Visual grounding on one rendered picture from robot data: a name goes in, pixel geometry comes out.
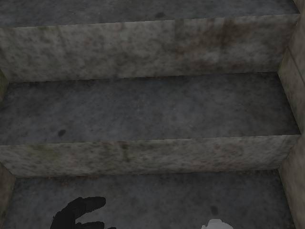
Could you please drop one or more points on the right robot shin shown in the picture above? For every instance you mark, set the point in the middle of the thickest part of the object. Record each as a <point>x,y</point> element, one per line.
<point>214,221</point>

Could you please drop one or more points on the left robot hand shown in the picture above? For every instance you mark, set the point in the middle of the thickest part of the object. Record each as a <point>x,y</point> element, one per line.
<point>65,219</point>

